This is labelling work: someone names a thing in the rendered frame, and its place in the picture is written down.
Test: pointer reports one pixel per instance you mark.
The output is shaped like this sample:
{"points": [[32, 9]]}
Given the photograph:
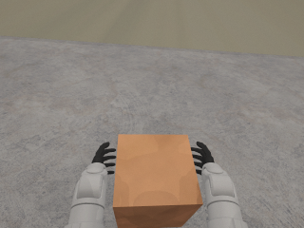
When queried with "left robot forearm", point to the left robot forearm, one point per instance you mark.
{"points": [[88, 203]]}

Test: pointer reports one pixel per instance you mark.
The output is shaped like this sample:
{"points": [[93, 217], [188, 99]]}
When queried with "left robot hand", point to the left robot hand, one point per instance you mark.
{"points": [[101, 158]]}

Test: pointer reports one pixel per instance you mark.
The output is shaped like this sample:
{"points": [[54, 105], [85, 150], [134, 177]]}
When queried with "right robot hand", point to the right robot hand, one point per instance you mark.
{"points": [[204, 158]]}

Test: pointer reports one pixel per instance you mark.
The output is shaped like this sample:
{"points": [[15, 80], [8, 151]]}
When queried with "carton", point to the carton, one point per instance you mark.
{"points": [[156, 183]]}

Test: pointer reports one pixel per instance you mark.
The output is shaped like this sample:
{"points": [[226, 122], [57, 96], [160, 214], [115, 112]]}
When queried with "right robot forearm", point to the right robot forearm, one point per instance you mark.
{"points": [[221, 198]]}

